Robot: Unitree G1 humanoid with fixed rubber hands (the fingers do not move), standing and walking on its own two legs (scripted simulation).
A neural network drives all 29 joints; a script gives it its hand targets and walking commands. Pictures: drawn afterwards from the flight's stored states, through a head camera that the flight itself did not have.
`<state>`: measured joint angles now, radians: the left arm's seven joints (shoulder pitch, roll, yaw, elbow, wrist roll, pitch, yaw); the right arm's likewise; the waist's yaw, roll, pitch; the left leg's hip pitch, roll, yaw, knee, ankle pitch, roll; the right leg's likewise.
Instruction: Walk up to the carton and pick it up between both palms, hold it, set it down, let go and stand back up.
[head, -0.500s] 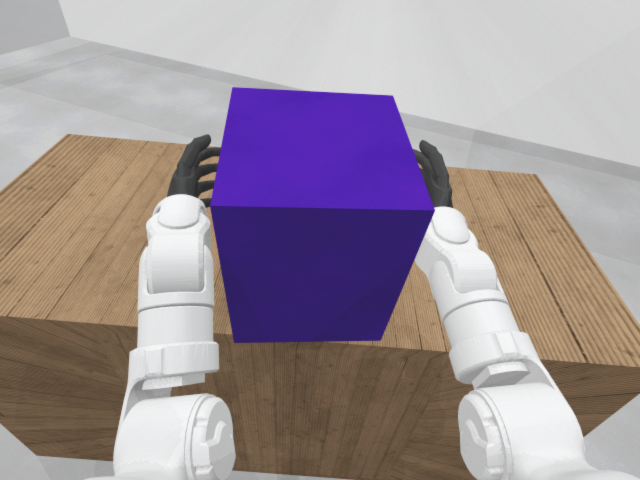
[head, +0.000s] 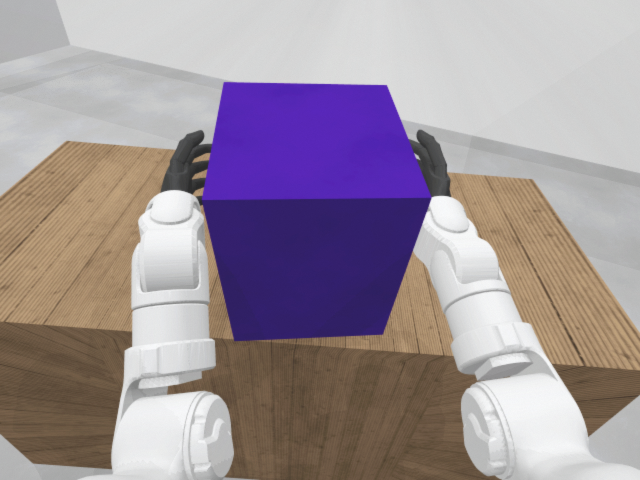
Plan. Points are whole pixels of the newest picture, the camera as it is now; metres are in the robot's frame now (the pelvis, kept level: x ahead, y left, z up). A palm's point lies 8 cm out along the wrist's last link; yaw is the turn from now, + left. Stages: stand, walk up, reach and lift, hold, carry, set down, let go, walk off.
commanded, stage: reach and lift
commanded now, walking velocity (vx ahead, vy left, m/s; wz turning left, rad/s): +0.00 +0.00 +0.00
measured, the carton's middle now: (308, 216) +0.39 +0.00 +0.17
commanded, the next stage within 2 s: hold in 0.34 s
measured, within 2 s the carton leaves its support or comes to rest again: neither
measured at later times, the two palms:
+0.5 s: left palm (171, 190) +0.36 +0.15 +0.24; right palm (433, 182) +0.36 -0.14 +0.24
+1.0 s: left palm (167, 187) +0.36 +0.15 +0.24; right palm (433, 178) +0.36 -0.14 +0.25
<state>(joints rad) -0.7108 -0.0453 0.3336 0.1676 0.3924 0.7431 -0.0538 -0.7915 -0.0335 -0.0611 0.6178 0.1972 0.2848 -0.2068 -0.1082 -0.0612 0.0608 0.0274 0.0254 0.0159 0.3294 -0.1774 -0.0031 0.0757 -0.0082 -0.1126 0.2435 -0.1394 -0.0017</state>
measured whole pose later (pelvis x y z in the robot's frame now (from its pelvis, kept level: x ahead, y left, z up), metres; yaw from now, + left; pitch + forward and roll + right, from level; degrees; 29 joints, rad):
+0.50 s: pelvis -0.01 +0.00 +0.00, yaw +0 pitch -10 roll -1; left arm -0.74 -0.04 0.35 0.13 0.39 0.82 -0.05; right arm -0.85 -0.05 -0.05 0.61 0.22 0.36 -0.21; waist -0.10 -0.05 0.03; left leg 0.02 0.03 0.02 0.33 -0.17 0.00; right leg 0.06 -0.01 -0.11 0.25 -0.14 0.00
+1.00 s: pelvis +0.00 +0.00 +0.00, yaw +0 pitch -10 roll -1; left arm -0.73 -0.04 0.35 0.10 0.39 0.85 -0.07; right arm -0.85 -0.05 -0.05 0.57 0.24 0.40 -0.22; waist -0.10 -0.04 0.03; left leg 0.02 0.02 0.02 0.33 -0.17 0.00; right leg 0.07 -0.01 -0.11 0.26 -0.14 0.00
